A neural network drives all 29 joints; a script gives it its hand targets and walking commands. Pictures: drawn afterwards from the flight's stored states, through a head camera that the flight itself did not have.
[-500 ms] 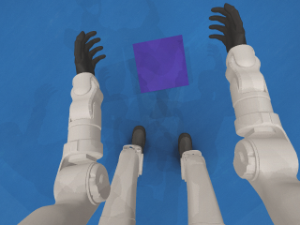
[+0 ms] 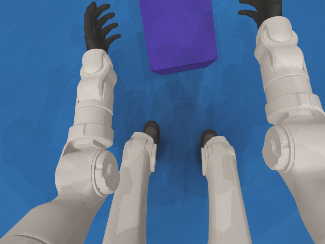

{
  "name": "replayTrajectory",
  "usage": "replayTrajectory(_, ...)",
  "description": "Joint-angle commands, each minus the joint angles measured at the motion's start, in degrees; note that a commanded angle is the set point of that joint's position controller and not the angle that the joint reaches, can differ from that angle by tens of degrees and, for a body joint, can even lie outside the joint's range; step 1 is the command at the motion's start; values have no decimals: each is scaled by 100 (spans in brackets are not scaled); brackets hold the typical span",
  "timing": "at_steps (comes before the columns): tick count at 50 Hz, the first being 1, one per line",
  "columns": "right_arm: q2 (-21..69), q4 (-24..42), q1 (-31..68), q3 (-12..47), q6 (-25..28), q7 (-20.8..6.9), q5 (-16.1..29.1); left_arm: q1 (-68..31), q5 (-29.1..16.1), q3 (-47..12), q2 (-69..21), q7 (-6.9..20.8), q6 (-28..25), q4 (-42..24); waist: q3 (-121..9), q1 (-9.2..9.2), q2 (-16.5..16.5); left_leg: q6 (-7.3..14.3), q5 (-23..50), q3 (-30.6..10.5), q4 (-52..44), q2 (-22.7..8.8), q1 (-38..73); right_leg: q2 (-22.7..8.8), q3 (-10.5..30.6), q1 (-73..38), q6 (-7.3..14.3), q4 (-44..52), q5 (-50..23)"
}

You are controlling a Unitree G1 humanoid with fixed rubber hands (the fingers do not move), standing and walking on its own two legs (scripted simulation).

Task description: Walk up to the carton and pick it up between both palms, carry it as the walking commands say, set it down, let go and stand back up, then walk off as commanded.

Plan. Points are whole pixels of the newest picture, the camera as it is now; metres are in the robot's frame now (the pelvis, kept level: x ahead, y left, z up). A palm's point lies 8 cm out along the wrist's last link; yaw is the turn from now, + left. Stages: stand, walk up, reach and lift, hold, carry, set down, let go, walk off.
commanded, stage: reach and lift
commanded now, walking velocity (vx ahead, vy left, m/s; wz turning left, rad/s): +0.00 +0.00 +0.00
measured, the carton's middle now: (179, 40) +0.55 +0.01 -0.43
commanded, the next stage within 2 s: none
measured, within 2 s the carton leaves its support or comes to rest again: neither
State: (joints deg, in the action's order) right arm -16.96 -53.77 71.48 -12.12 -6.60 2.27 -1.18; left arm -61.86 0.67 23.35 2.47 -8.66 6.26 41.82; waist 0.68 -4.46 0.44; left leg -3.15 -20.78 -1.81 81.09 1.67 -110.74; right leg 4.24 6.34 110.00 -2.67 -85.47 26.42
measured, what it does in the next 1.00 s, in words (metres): lowers itself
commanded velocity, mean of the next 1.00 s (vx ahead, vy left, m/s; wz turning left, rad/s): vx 0.00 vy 0.00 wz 0.00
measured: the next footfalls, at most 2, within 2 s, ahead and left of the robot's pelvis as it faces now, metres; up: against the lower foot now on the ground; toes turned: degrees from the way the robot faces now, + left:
none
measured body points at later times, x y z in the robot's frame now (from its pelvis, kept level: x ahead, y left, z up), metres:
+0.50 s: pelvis -0.03 +0.00 -0.13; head +0.36 +0.01 +0.08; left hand +0.52 +0.18 -0.33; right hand +0.57 -0.14 -0.33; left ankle +0.11 +0.13 -0.53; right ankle +0.07 -0.13 -0.53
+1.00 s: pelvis -0.03 +0.00 -0.19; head +0.36 -0.02 +0.03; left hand +0.52 +0.18 -0.38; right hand +0.57 -0.16 -0.38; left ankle +0.11 +0.13 -0.53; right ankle +0.07 -0.12 -0.53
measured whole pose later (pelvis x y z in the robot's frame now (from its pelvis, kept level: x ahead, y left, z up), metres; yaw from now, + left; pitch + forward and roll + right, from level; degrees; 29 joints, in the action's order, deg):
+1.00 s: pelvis -0.03 +0.00 -0.19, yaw +0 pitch +33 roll +3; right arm -27.6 -69.0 95.6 4.7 -5.5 3.0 13.4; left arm -89.4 -11.8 12.7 14.9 -9.5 2.8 66.5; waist 29.9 -4.2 2.1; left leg -4.4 -29.9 -1.6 123.1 1.8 -126.4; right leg 3.7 3.7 125.3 -1.9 -127.9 35.7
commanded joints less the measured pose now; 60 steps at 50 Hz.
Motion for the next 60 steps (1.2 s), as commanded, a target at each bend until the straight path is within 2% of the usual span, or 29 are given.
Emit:
replayTrajectory(1,-793,1414,3433,704,-174,159,629,-2743,-417,-288,1243,-231,137,-1252,-8242,-434,-1157,-77,1166,1033,640,366,3340,117,-820,-4067,-211,-124,-1370)
replayTrajectory(2,-1006,1180,3728,709,-237,237,659,-2947,-520,-233,1466,-250,190,-903,-8144,-362,-1396,-55,856,1036,826,333,3022,85,-841,-4087,-212,-276,-1124)
replayTrajectory(3,-1140,1292,4014,780,-326,305,795,-3391,-641,-393,1569,-275,276,-1054,-8587,-316,-1368,-29,305,1118,859,305,3115,35,-846,-4355,-199,-299,-613)
replayTrajectory(4,-1292,1223,4283,918,-460,356,893,-3690,-715,-367,1778,-307,423,-783,-8719,-338,-1524,4,-330,1163,872,243,3113,-13,-846,-4418,-185,-275,54)
replayTrajectory(6,-1494,1263,4748,1159,-737,435,1137,-4190,-923,-670,1971,-402,685,-814,-9530,-298,-1352,-43,-310,1134,1182,235,3664,-38,-923,-4659,-141,-593,3)
replayTrajectory(7,-1532,1107,4864,1264,-863,472,1277,-4483,-979,-767,2157,-468,765,-901,-9805,-447,-1245,-73,-346,1142,1315,262,3867,-64,-938,-4814,-133,-735,85)
replayTrajectory(8,-1663,1319,5218,1366,-941,502,1463,-4808,-1084,-854,2316,-518,838,-1078,-10333,-484,-1167,-50,-316,1123,1423,279,4229,-87,-933,-5093,-118,-844,47)
replayTrajectory(9,-1716,1436,5366,1480,-1011,528,1613,-4982,-1172,-1020,2325,-589,919,-1260,-11038,-538,-1005,-78,94,1094,1553,305,4919,-66,-957,-5349,-98,-1031,-234)
replayTrajectory(10,-1967,1754,5290,1385,-993,546,1716,-4693,-1308,-992,2196,-752,925,-1840,-11447,-513,-687,-189,1092,1022,1786,319,5696,5,-1157,-5288,-69,-1339,-940)
replayTrajectory(12,-2183,1447,5058,1008,-879,606,1522,-4680,-1236,-1012,2102,-827,881,-1681,-10712,-318,-223,-193,1142,890,1952,343,5769,29,-1158,-4281,28,-1550,-812)
replayTrajectory(13,-2113,1039,4883,899,-858,590,1411,-4584,-1169,-928,2130,-786,879,-1099,-9736,-274,-182,-156,754,835,1974,318,5240,28,-1182,-3633,54,-1605,-480)
replayTrajectory(14,-1955,201,4547,767,-796,507,1244,-4414,-1080,-1070,1826,-741,840,-400,-8375,-163,1,-161,417,766,2027,242,4589,8,-1156,-2764,136,-1612,-93)
replayTrajectory(16,-1618,-361,4070,665,-562,317,1074,-4328,-978,-1166,1409,-658,611,-163,-7579,43,-30,-167,568,654,2209,233,4217,11,-1217,-2118,176,-1760,-212)
replayTrajectory(17,-1543,-273,3972,681,-431,254,1038,-4262,-932,-1094,1344,-632,472,-354,-7784,5,-96,-180,898,666,2294,278,4266,41,-1172,-2243,167,-1816,-486)
replayTrajectory(18,-1546,-556,3873,696,-309,206,980,-4090,-905,-1046,1367,-589,370,5,-7474,93,-235,-168,1024,643,2422,247,4033,44,-1169,-2146,158,-1924,-602)
replayTrajectory(22,-1484,-549,3812,690,64,119,769,-3668,-691,-852,1340,-419,0,387,-7237,-92,-82,-228,1803,658,2790,258,3756,29,-999,-2035,69,-2267,-1291)
replayTrajectory(27,-1655,46,4160,909,313,242,996,-3791,-891,-1028,1587,-389,-293,111,-7685,-85,-227,-207,2319,657,3240,209,3704,19,-897,-2413,-26,-2678,-1881)
replayTrajectory(30,-1685,116,4326,1167,342,301,1166,-3935,-1180,-1214,1648,-391,-365,182,-7630,-25,-480,-163,2308,647,3405,188,3676,-37,-879,-2498,-44,-2795,-1834)
replayTrajectory(31,-1698,173,4382,1191,345,308,1209,-3941,-1301,-1244,1690,-373,-387,215,-7568,62,-594,-162,2179,672,3453,179,3435,-70,-904,-2567,-51,-2854,-1798)
replayTrajectory(32,-1656,165,4473,1306,340,302,1242,-3998,-1434,-1311,1621,-337,-384,314,-7372,51,-702,-151,2093,678,3480,186,3161,-91,-858,-2603,-47,-2893,-1798)
replayTrajectory(34,-1601,-211,4538,1379,313,256,1205,-4025,-1609,-1419,1516,-219,-353,884,-6543,130,-797,-126,1673,642,3487,151,2591,-179,-820,-2384,-37,-2904,-1391)
replayTrajectory(35,-1510,-409,4591,1431,294,219,1188,-4091,-1606,-1390,1516,-163,-360,1125,-6042,53,-829,-102,1426,637,3480,136,2240,-202,-773,-2198,-32,-2891,-1171)
replayTrajectory(36,-1588,-354,4658,1363,291,203,1113,-4115,-1604,-1366,1590,-127,-359,1212,-5869,99,-877,-100,1319,604,3483,115,2115,-219,-782,-2142,-62,-2913,-1098)
replayTrajectory(38,-1446,-583,4658,1458,275,157,1166,-4165,-1492,-1179,1773,-60,-387,1601,-5291,-14,-956,-88,1078,634,3558,103,1722,-225,-715,-1905,-68,-2942,-938)
replayTrajectory(40,-1464,-535,4689,1542,296,117,1220,-4138,-1424,-1041,1975,-55,-467,1648,-5266,-146,-1024,-65,1092,698,3612,67,1663,-248,-653,-2022,-90,-2973,-978)
replayTrajectory(42,-1487,-529,4665,1599,326,78,1371,-4134,-1318,-975,2079,-90,-534,1616,-5358,-377,-876,-82,1241,726,3582,62,1901,-228,-647,-1955,-76,-3005,-1033)
replayTrajectory(45,-1462,-663,4471,1645,320,61,1492,-4012,-1199,-954,2041,-139,-581,1618,-5519,-489,-615,-130,1467,741,3632,48,2139,-221,-592,-1906,-42,-3021,-1199)
replayTrajectory(51,-1405,-1009,4052,1548,288,64,1371,-3798,-1207,-978,1853,-95,-556,1693,-5288,-244,-534,-137,1510,663,3651,77,2152,-184,-577,-1660,-1,-3074,-1223)
replayTrajectory(60,-1350,-343,4502,1610,422,174,1292,-4182,-1549,-1293,1448,-80,-603,1366,-5787,42,-613,-133,1778,572,3663,152,2406,-165,-629,-1891,28,-3034,-1482)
